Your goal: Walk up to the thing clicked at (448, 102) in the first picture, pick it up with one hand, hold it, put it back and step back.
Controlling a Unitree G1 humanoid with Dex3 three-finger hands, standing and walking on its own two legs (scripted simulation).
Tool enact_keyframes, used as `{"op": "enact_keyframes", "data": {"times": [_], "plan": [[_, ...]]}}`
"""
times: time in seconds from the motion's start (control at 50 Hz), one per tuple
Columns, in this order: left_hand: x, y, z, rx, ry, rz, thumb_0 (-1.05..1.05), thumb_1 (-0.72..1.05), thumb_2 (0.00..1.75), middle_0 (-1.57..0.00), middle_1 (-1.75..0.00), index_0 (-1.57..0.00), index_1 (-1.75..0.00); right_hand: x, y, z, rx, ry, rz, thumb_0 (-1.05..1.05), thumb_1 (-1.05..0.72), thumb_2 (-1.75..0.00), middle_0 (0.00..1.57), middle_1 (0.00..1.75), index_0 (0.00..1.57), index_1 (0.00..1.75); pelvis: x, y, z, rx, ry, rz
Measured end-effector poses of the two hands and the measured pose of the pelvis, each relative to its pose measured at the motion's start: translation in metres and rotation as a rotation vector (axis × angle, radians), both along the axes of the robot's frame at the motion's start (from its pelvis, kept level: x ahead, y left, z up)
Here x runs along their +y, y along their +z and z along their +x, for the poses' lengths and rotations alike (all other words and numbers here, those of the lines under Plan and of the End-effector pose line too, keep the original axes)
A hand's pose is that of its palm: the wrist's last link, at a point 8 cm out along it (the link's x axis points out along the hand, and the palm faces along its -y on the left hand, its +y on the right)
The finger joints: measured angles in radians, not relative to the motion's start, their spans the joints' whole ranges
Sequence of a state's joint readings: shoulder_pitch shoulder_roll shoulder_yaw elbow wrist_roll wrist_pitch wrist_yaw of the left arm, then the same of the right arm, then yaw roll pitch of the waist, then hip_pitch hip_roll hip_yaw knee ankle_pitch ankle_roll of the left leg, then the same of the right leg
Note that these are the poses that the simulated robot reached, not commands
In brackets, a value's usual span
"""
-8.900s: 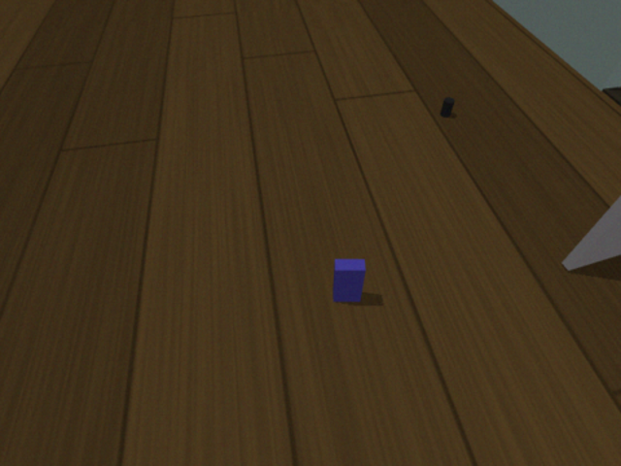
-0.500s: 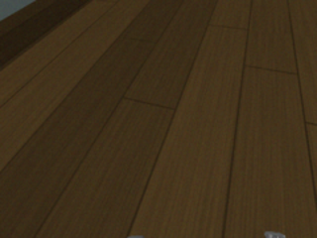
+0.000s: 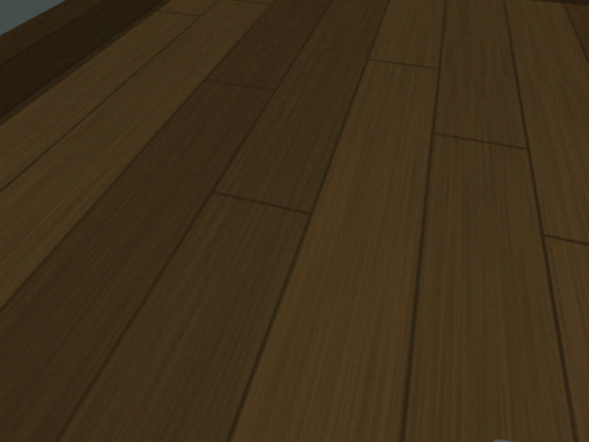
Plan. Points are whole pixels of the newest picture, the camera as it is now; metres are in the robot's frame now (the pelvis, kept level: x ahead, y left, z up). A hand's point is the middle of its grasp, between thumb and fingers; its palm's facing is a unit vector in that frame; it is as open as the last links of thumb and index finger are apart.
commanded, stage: stand
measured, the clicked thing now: out of the picture +0.58 -1.53 -0.74
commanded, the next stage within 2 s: none
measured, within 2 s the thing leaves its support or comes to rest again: neither
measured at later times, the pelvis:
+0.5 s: pelvis +0.01 -0.01 +0.00, yaw +0 degrees
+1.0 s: pelvis +0.02 -0.02 +0.00, yaw +0 degrees
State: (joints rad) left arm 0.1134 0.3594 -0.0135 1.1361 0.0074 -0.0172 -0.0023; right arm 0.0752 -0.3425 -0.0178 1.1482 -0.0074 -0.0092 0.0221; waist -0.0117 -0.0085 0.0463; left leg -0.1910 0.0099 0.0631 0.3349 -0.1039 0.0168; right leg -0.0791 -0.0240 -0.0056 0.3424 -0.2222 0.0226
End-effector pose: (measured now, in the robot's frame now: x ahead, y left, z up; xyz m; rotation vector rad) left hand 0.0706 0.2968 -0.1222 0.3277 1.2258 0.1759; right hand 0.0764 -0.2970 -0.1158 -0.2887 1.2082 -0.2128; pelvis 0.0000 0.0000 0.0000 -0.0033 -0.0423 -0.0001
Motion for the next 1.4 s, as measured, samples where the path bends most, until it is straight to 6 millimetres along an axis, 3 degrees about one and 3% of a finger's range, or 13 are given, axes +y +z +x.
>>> {"op": "enact_keyframes", "data": {"times": [0.24,0.78,1.4], "plan": [[-0.009,-0.004,-0.009,0.045,0.017,-0.012,0.01,0.91,0.89,-0.20,-0.30,-0.20,-0.30,-0.004,-0.002,0.001,0.028,-0.003,-0.001,0.01,-0.90,-0.89,0.20,0.30,0.20,0.30,-0.005,0.001,0.005,0.005,0.000,0.000],[-0.015,0.003,0.025,-0.008,0.017,0.000,0.01,0.91,0.89,-0.20,-0.30,-0.20,-0.30,-0.011,-0.001,0.021,0.007,0.005,-0.005,0.01,-0.90,-0.89,0.20,0.30,0.20,0.30,-0.013,0.002,0.021,0.004,-0.005,0.004],[-0.016,0.000,0.013,0.018,0.019,-0.006,0.01,0.91,0.89,-0.20,-0.30,-0.20,-0.30,-0.015,0.000,0.010,0.031,0.003,-0.015,0.01,-0.90,-0.89,0.20,0.30,0.20,0.30,-0.015,0.002,0.019,0.001,-0.005,0.003]]}}
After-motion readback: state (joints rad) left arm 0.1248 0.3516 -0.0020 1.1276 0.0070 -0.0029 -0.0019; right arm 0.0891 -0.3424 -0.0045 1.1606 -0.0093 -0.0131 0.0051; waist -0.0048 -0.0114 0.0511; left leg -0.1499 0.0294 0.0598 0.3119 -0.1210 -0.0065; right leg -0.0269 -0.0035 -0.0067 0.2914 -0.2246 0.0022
